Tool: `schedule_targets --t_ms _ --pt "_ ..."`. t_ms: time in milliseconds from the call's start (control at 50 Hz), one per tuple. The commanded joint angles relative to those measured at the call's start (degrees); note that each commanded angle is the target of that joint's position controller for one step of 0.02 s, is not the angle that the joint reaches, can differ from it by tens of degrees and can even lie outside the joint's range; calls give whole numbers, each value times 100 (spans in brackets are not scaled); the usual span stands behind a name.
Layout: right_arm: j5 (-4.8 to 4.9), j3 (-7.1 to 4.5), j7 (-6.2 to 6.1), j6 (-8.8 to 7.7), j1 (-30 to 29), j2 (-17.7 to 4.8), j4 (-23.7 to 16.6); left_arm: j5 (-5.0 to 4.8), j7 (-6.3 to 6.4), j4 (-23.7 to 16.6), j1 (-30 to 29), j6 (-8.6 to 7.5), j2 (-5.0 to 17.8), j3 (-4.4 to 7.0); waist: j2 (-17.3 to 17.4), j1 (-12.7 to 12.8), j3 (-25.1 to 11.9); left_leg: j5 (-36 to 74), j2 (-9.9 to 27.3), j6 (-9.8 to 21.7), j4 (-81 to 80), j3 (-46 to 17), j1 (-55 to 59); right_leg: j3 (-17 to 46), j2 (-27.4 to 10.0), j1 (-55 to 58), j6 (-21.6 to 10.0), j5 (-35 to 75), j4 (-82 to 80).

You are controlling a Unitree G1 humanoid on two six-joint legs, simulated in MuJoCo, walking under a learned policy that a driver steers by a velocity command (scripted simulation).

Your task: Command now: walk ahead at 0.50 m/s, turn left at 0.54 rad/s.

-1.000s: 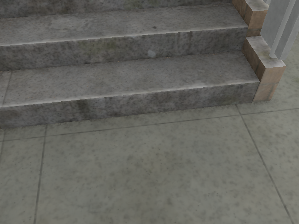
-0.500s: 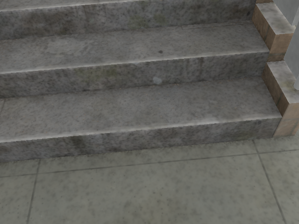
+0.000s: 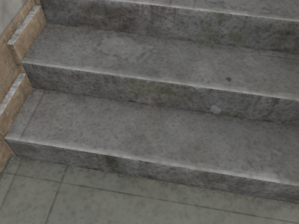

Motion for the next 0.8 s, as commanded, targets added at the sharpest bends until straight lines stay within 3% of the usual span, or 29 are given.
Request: schedule_targets --t_ms 20,80,180,240,280,300,320,360,380,400,420,440,460,480,500,520,540,600,640,700,760,800 --pt "94 -136 -46 -106 312 -634 -226 137 -22 -325 325 149 477 87 237 119 -653 1431 1476 915 -1499 -1849 997 177 -228 -667 114 183 -318" --pt "83 -183 -46 -155 573 -841 -149 116 -46 -511 -113 235 441 83 326 45 -412 1281 1311 874 -1719 -1709 835 79 -216 -939 284 713 -1009" --pt "76 -200 -109 -118 1100 -913 -32 68 -75 -870 -1153 208 502 87 419 -361 -170 740 1309 717 -1811 -2031 1500 194 -110 -1629 462 1708 -2331" --pt "8 -201 -119 -123 1262 -918 -13 50 -117 -1052 -1646 156 522 75 426 -526 -92 1165 1289 623 -1572 -2068 1718 170 70 -1561 466 1893 -2890" --pt "-27 -198 -100 -125 1233 -911 -57 7 -109 -1143 -1812 116 495 39 562 -537 -140 2049 1171 517 -1209 -1924 1627 65 257 -1086 387 1819 -3236" --pt "-38 -207 -110 -130 1189 -944 -88 -12 -92 -1169 -1781 97 530 38 605 -490 -198 2298 1189 436 -1048 -1992 1584 102 313 -774 328 1741 -3411" --pt "-48 -189 -143 -156 1041 -819 -171 -24 -61 -1112 -1369 67 506 30 752 -275 -373 2453 1238 316 -815 -2089 1395 218 378 -139 246 1784 -3481" --pt "-18 -246 -139 -214 622 -1042 -348 10 36 -828 -425 -4 834 141 581 186 -708 3440 1078 122 55 -2202 1199 141 632 1075 68 1335 -3876" --pt "74 -218 -107 -268 573 -976 -323 60 117 -699 243 -80 938 184 256 567 -1070 3342 708 18 1123 -1979 995 187 434 1996 -88 1486 -4367" --pt "133 -77 -97 -335 615 -552 -471 234 239 -717 955 -117 1330 266 -352 817 -1801 1638 438 -69 2602 -1658 312 1355 -823 3184 -350 506 -4478" --pt "306 34 -139 -295 1334 -25 -667 358 241 -769 811 -69 1843 368 -1814 241 -2044 -2420 -414 -201 3886 -1032 -1332 3957 -2318 3983 -1068 1029 -5096" --pt "38 -2 -213 -145 1341 -574 -442 236 184 -805 442 5 1378 342 -862 34 -1611 -2086 271 -121 4394 -994 -1714 4193 -2203 3326 -1146 -160 -5094" --pt "-32 -37 -150 -89 908 -692 -398 133 140 -920 85 21 820 213 -200 80 -938 -1511 480 -150 4264 -957 -1654 3273 -1817 2583 -979 -617 -5285" --pt "-38 -34 -104 -60 632 -660 -428 90 131 -950 -171 17 615 151 -95 24 -492 -1140 654 -211 3983 -857 -1548 2425 -1457 2030 -764 -180 -5545" --pt "-95 -29 -55 -7 437 -603 -477 83 152 -926 -141 -15 541 106 -331 35 -343 -962 749 -272 3855 -785 -1460 1813 -1242 1762 -659 596 -5645" --pt "-197 -16 -10 100 481 -525 -473 28 180 -816 -56 -104 593 102 -560 -95 -290 -815 780 -308 3887 -691 -1221 1338 -1095 1467 -636 1345 -5718" --pt "-203 14 11 180 523 -397 -495 -43 151 -702 132 -167 635 126 -570 -150 -348 -745 789 -335 3945 -604 -1190 987 -1059 1439 -626 1979 -5692" --pt "-193 46 71 250 109 -307 -688 -48 98 -605 294 -300 708 184 -485 -149 -414 -403 885 -439 3614 -485 -1495 328 -1082 1602 -706 2865 -5749" --pt "-237 63 105 228 -386 -293 -850 -46 100 -604 342 -297 754 211 -529 -52 -402 -212 919 -517 3038 -317 -1613 -39 -1081 1711 -729 3437 -5720" --pt "-173 151 162 175 -923 -163 -1052 -74 104 -643 195 -293 798 209 -488 0 -445 357 811 -545 1695 -30 -932 -636 -839 1532 -529 3460 -5551" --pt "-133 177 177 218 -974 -251 -1137 -46 58 -648 274 -214 1010 272 -679 34 -508 -14 714 -450 1201 265 -560 -746 -1009 1795 -528 4108 -5159" --pt "-187 157 150 192 -983 -299 -1169 -55 79 -593 413 -108 944 250 -656 75 -631 -408 611 -305 707 242 -432 -719 -1080 2155 -495 4590 -4739"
